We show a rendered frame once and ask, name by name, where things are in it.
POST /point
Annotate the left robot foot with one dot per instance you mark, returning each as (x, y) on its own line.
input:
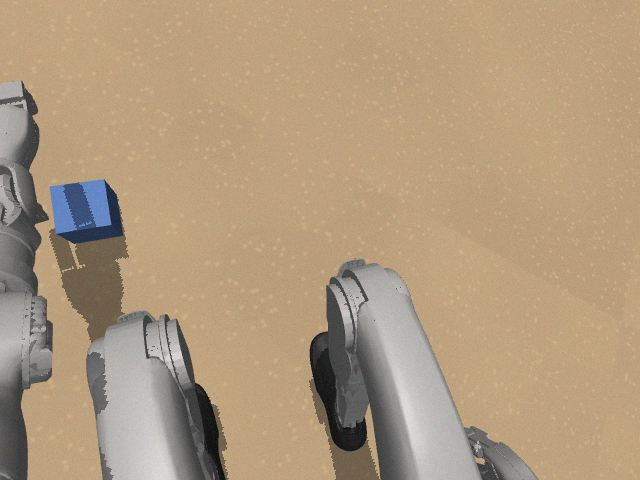
(211, 432)

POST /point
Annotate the left robot hand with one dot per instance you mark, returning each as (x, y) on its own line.
(19, 133)

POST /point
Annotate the right robot foot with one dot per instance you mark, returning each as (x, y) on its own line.
(348, 439)

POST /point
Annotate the cube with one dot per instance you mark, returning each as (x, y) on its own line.
(86, 211)

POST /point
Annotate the left robot arm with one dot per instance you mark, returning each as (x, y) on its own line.
(26, 335)

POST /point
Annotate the right robot hand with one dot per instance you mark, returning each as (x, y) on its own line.
(501, 462)

